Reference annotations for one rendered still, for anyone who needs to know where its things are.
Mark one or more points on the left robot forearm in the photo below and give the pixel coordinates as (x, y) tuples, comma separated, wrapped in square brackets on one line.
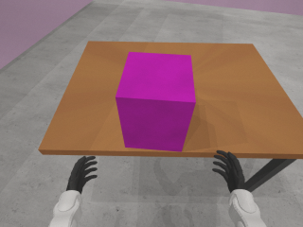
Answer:
[(67, 212)]

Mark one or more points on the robot left hand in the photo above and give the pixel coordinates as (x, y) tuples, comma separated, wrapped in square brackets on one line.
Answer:
[(77, 179)]

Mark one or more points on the robot right hand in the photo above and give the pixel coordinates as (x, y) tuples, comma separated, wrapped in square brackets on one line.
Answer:
[(233, 172)]

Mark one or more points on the table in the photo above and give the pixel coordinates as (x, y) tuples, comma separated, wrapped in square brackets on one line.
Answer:
[(240, 107)]

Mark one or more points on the carton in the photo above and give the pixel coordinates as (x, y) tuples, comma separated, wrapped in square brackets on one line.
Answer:
[(155, 100)]

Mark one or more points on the right robot forearm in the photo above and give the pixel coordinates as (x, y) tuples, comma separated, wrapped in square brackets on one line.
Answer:
[(243, 210)]

